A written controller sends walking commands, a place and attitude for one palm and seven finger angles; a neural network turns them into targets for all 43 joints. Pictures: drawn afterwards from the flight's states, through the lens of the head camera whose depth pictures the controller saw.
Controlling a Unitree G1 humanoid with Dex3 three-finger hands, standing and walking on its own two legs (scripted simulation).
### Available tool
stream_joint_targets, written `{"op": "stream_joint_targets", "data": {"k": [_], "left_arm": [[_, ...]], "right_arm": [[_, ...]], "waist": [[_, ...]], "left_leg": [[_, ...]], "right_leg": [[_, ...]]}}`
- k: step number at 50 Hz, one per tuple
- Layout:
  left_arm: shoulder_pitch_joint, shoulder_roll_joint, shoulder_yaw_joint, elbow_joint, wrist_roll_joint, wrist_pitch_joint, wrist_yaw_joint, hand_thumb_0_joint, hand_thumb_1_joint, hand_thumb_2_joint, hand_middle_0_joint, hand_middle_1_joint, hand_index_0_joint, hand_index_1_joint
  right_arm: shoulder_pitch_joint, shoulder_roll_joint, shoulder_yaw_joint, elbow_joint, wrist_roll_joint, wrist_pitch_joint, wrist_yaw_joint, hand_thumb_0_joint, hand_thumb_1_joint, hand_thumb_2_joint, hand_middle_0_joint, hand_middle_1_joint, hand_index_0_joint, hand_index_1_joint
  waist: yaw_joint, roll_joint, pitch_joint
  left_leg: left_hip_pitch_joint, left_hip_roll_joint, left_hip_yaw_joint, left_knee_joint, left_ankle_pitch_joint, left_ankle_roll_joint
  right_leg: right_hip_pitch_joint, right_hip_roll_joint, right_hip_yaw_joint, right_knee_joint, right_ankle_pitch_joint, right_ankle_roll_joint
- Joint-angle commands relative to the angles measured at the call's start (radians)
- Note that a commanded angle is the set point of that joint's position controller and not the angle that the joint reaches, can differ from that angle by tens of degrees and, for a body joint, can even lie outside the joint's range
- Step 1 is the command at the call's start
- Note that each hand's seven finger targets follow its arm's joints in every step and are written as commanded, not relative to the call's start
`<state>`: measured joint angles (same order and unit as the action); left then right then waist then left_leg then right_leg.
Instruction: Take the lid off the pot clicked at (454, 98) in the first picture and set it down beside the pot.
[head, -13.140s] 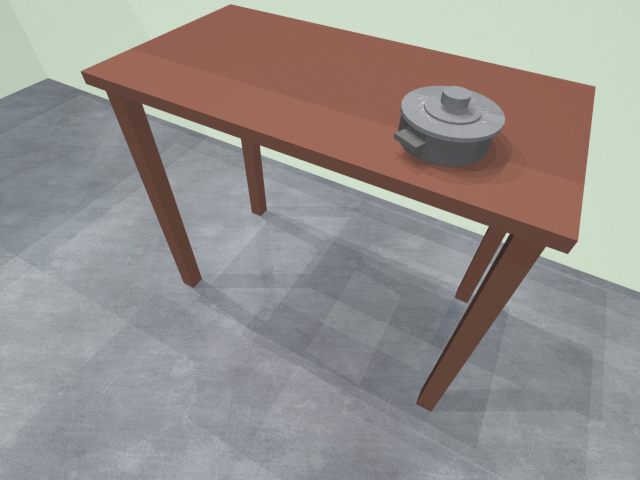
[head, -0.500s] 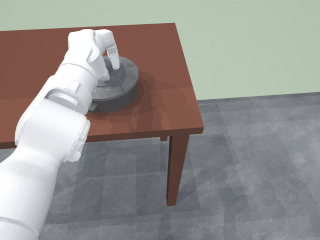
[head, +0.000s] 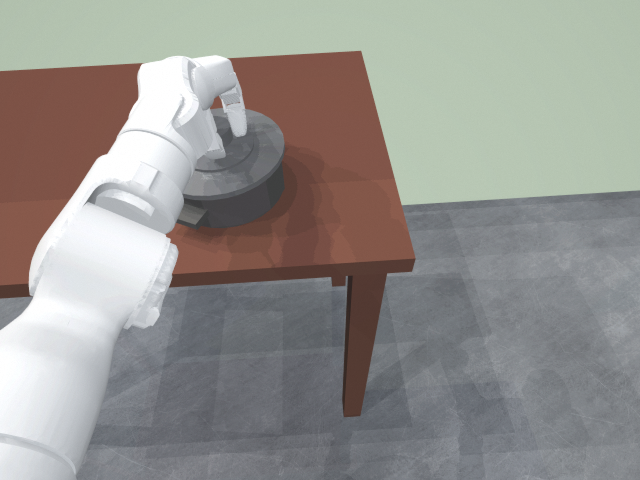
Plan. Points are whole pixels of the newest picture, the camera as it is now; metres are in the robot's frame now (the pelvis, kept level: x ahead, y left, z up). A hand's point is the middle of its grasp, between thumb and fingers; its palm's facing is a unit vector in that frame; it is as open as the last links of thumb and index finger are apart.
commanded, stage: lift the lid straight up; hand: left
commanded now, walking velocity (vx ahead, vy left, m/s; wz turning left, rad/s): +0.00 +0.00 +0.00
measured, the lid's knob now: (212, 133) +0.51 +0.10 +0.17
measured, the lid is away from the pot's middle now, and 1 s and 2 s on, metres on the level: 0.01 0.00 0.04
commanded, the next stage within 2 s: move the lid sideways beside the pot in 1.62 s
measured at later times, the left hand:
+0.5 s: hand (208, 95) +0.50 +0.09 +0.24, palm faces -0.34 -0.11 -0.93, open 7.1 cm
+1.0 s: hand (192, 56) +0.49 +0.10 +0.28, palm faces -0.26 -0.13 -0.96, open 7.1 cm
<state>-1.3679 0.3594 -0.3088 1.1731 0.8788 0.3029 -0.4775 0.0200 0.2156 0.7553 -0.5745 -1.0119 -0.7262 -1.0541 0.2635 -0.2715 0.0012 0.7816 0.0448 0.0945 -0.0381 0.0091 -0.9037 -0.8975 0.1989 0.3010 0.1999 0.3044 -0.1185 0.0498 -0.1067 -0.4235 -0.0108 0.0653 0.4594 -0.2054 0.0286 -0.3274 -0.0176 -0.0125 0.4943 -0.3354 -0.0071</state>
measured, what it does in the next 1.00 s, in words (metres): stands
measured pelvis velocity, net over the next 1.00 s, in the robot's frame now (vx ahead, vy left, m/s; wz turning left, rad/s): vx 0.00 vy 0.00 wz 0.00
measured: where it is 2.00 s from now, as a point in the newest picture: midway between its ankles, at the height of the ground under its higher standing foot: outside the picture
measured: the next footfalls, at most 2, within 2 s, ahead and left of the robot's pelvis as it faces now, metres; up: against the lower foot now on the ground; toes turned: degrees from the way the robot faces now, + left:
none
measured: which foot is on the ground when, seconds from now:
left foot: down 0.00-1.00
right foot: down 0.00-1.00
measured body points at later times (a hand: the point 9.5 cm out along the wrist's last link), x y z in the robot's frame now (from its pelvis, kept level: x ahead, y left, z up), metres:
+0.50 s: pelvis +0.00 -0.01 +0.00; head +0.04 -0.03 +0.45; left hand +0.51 +0.09 +0.29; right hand +0.05 -0.28 -0.14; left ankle +0.01 +0.11 -0.74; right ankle -0.06 -0.11 -0.74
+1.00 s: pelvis +0.00 +0.00 +0.00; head +0.03 -0.03 +0.45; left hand +0.50 +0.10 +0.34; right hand +0.06 -0.28 -0.14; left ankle +0.01 +0.11 -0.74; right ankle -0.06 -0.11 -0.74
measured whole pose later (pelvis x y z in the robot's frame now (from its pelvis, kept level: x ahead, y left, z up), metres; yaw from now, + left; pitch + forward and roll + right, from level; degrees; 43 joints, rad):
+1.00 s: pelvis +0.00 +0.00 +0.00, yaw +0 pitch +10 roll +1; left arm -1.57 0.39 -0.30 1.20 0.91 0.39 -0.54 0.04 0.21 0.76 -0.57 -1.00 -0.74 -1.06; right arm 0.26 -0.29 0.01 0.79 0.04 0.07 -0.02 0.01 -0.90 -0.90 0.20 0.30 0.20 0.30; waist -0.12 0.05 -0.12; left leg -0.41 -0.01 0.06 0.44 -0.19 0.02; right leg -0.32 -0.02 -0.02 0.48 -0.33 -0.01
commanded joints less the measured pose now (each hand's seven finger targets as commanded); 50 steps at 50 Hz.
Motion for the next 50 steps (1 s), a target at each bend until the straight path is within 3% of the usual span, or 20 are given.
{"op": "stream_joint_targets", "data": {"k": [1,5,11,13,19,21,23,24,27,28,29,33,34,37,38,39,43,44,48,50], "left_arm": [[-0.691,0.169,0.009,-0.249,0.033,-0.001,0.037,0.000,0.628,0.949,-0.770,-1.115,-0.916,-1.151],[-0.661,0.227,0.048,-0.146,0.033,0.036,0.021,0.000,0.628,0.949,-0.770,-1.115,-0.916,-1.151],[-0.752,0.222,0.028,-0.209,0.048,0.027,0.016,0.000,0.628,0.949,-0.770,-1.115,-0.916,-1.151],[-0.694,0.193,0.025,-0.150,0.033,0.039,0.013,0.000,0.628,0.949,-0.770,-1.115,-0.916,-1.151],[-0.777,0.235,0.041,-0.240,0.049,0.035,0.009,0.000,0.628,0.949,-0.770,-1.115,-0.916,-1.151],[-0.746,0.277,0.068,-0.182,0.063,0.044,0.006,0.000,0.628,0.949,-0.770,-1.115,-0.916,-1.151],[-0.738,0.202,0.027,-0.192,0.035,0.050,0.005,0.000,0.628,0.949,-0.770,-1.115,-0.916,-1.151],[-0.776,0.220,0.031,-0.238,0.050,0.045,0.003,0.000,0.628,0.949,-0.770,-1.115,-0.916,-1.151],[-0.750,0.221,0.031,-0.165,0.060,0.060,-0.002,0.000,0.628,0.949,-0.770,-1.115,-0.916,-1.151],[-0.747,0.201,0.028,-0.180,0.033,0.061,0.001,0.000,0.628,0.949,-0.770,-1.115,-0.916,-1.151],[-0.803,0.264,0.056,-0.231,0.052,0.053,0.001,0.000,0.628,0.949,-0.770,-1.115,-0.916,-1.151],[-0.755,0.242,0.049,-0.142,0.043,0.071,-0.003,0.000,0.628,0.949,-0.770,-1.115,-0.916,-1.151],[-0.809,0.268,0.051,-0.190,0.063,0.068,-0.004,0.000,0.628,0.949,-0.770,-1.115,-0.916,-1.151],[-0.809,0.241,0.030,-0.110,0.069,0.085,-0.005,0.000,0.628,0.949,-0.770,-1.115,-0.916,-1.151],[-0.807,0.209,0.022,-0.131,0.042,0.084,-0.001,0.000,0.628,0.949,-0.770,-1.115,-0.916,-1.151],[-0.884,0.249,0.032,-0.231,0.062,0.068,0.000,0.000,0.628,0.949,-0.770,-1.115,-0.916,-1.151],[-0.814,0.241,0.046,-0.149,0.055,0.080,-0.006,0.000,0.628,0.949,-0.770,-1.115,-0.916,-1.151],[-0.873,0.274,0.055,-0.215,0.074,0.074,-0.009,0.000,0.628,0.949,-0.770,-1.115,-0.916,-1.151],[-0.814,0.199,0.027,-0.170,0.047,0.086,-0.012,0.000,0.628,0.949,-0.770,-1.115,-0.916,-1.151],[-0.831,0.254,0.047,-0.129,0.082,0.100,-0.016,0.000,0.628,0.949,-0.770,-1.115,-0.916,-1.151]], "right_arm": [[0.019,-0.147,-0.047,-0.081,0.002,-0.031,0.000,0.000,-0.900,-0.900,0.200,0.300,0.200,0.300],[0.014,-0.160,-0.041,-0.066,0.000,-0.014,-0.006,0.000,-0.900,-0.900,0.200,0.300,0.200,0.300],[0.007,-0.154,-0.042,-0.072,-0.002,-0.024,-0.009,0.000,-0.900,-0.900,0.200,0.300,0.200,0.300],[0.018,-0.161,-0.044,-0.065,-0.002,-0.016,-0.009,0.000,-0.900,-0.900,0.200,0.300,0.200,0.300],[0.008,-0.158,-0.044,-0.078,-0.003,-0.026,0.003,0.000,-0.900,-0.900,0.200,0.300,0.200,0.300],[0.010,-0.161,-0.043,-0.072,-0.005,-0.024,-0.002,0.000,-0.900,-0.900,0.200,0.300,0.200,0.300],[0.012,-0.162,-0.045,-0.075,0.000,-0.024,0.000,0.000,-0.900,-0.900,0.200,0.300,0.200,0.300],[0.005,-0.159,-0.044,-0.079,-0.001,-0.027,0.005,0.000,-0.900,-0.900,0.200,0.300,0.200,0.300],[0.006,-0.159,-0.041,-0.070,0.001,-0.025,0.003,0.000,-0.900,-0.900,0.200,0.300,0.200,0.300],[0.012,-0.165,-0.044,-0.070,-0.001,-0.024,0.000,0.000,-0.900,-0.900,0.200,0.300,0.200,0.300],[0.005,-0.162,-0.040,-0.075,-0.004,-0.029,0.004,0.000,-0.900,-0.900,0.200,0.300,0.200,0.300],[0.017,-0.167,-0.041,-0.061,-0.001,-0.029,-0.003,0.000,-0.900,-0.900,0.200,0.300,0.200,0.300],[0.005,-0.164,-0.038,-0.070,-0.001,-0.031,0.002,0.000,-0.900,-0.900,0.200,0.300,0.200,0.300],[0.005,-0.163,-0.034,-0.060,0.005,-0.032,-0.003,0.000,-0.900,-0.900,0.200,0.300,0.200,0.300],[0.012,-0.169,-0.036,-0.057,0.005,-0.033,-0.004,0.000,-0.900,-0.900,0.200,0.300,0.200,0.300],[0.004,-0.164,-0.036,-0.073,0.001,-0.042,0.004,0.000,-0.900,-0.900,0.200,0.300,0.200,0.300],[0.016,-0.166,-0.040,-0.062,-0.001,-0.044,0.002,0.000,-0.900,-0.900,0.200,0.300,0.200,0.300],[0.006,-0.162,-0.038,-0.074,-0.003,-0.049,0.009,0.000,-0.900,-0.900,0.200,0.300,0.200,0.300],[0.004,-0.162,-0.039,-0.073,0.000,-0.049,0.010,0.000,-0.900,-0.900,0.200,0.300,0.200,0.300],[-0.006,-0.161,-0.035,-0.066,-0.001,-0.043,0.010,0.000,-0.900,-0.900,0.200,0.300,0.200,0.300]], "waist": [[-0.015,-0.062,-0.453],[-0.016,-0.145,-0.382],[-0.023,-0.088,-0.449],[-0.023,-0.088,-0.404],[-0.009,-0.072,-0.488],[-0.007,-0.122,-0.454],[-0.011,-0.075,-0.430],[-0.008,-0.089,-0.470],[-0.014,-0.117,-0.412],[-0.014,-0.069,-0.401],[-0.006,-0.095,-0.460],[-0.014,-0.114,-0.395],[-0.010,-0.123,-0.444],[-0.028,-0.141,-0.372],[-0.029,-0.100,-0.374],[-0.017,-0.082,-0.481],[-0.015,-0.082,-0.433],[-0.005,-0.100,-0.494],[-0.007,-0.071,-0.424],[-0.010,-0.132,-0.401]], "left_leg": [[0.458,-0.043,-0.063,0.058,0.469,0.058],[0.370,-0.054,-0.047,0.042,0.375,0.063],[0.409,-0.057,-0.050,0.050,0.395,0.062],[0.390,-0.051,-0.053,0.053,0.431,0.059],[0.430,-0.052,-0.059,0.055,0.466,0.059],[0.387,-0.056,-0.049,0.054,0.440,0.064],[0.393,-0.049,-0.049,0.055,0.482,0.061],[0.425,-0.050,-0.054,0.055,0.487,0.061],[0.387,-0.050,-0.051,0.041,0.410,0.062],[0.396,-0.047,-0.047,0.043,0.435,0.061],[0.405,-0.052,-0.055,0.042,0.435,0.060],[0.370,-0.049,-0.046,0.041,0.428,0.063],[0.381,-0.052,-0.048,0.037,0.418,0.061],[0.350,-0.053,-0.045,0.023,0.334,0.064],[0.367,-0.048,-0.045,0.027,0.384,0.062],[0.411,-0.049,-0.057,0.033,0.417,0.059],[0.398,-0.046,-0.052,0.044,0.466,0.060],[0.412,-0.050,-0.057,0.042,0.461,0.058],[0.416,-0.043,-0.054,0.047,0.510,0.059],[0.380,-0.044,-0.057,0.034,0.426,0.062]], "right_leg": [[-0.039,0.061,-0.001,-0.038,0.511,-0.015],[-0.010,0.058,0.001,-0.049,0.521,-0.013],[-0.002,0.055,0.009,-0.042,0.548,-0.014],[-0.016,0.058,-0.002,-0.044,0.549,-0.019],[0.018,0.054,0.009,-0.035,0.556,-0.013],[0.030,0.053,0.011,-0.036,0.577,-0.012],[0.017,0.050,0.005,-0.038,0.595,-0.017],[0.019,0.052,0.009,-0.037,0.577,-0.011],[-0.001,0.055,0.006,-0.047,0.527,-0.012],[-0.004,0.051,0.001,-0.051,0.545,-0.019],[0.031,0.051,0.011,-0.042,0.550,-0.013],[0.016,0.049,0.002,-0.051,0.565,-0.017],[0.034,0.048,0.015,-0.047,0.560,-0.010],[-0.006,0.050,0.012,-0.062,0.511,-0.011],[-0.009,0.049,0.003,-0.061,0.528,-0.018],[0.026,0.047,0.017,-0.048,0.537,-0.011],[0.011,0.047,0.007,-0.047,0.563,-0.018],[0.040,0.046,0.015,-0.041,0.557,-0.010],[0.002,0.046,0.003,-0.049,0.563,-0.019],[0.002,0.046,0.010,-0.054,0.519,-0.013]]}}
